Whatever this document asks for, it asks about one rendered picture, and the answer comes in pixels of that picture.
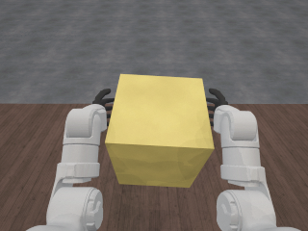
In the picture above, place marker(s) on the right robot upper arm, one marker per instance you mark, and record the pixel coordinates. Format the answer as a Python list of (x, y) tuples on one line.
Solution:
[(246, 210)]

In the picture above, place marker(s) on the carton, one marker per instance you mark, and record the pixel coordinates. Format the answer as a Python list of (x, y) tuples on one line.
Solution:
[(159, 132)]

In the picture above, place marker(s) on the robot right hand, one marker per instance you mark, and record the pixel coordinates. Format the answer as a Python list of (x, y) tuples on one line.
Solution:
[(218, 102)]

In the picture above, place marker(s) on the left robot upper arm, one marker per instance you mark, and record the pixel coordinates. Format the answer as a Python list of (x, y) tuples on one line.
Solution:
[(74, 209)]

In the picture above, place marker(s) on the left robot forearm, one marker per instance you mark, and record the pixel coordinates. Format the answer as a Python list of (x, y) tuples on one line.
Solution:
[(82, 132)]

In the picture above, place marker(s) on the robot left hand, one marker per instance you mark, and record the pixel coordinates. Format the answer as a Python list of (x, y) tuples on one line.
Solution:
[(98, 100)]

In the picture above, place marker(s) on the right robot forearm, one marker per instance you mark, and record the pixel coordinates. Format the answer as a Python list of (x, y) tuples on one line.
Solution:
[(239, 138)]

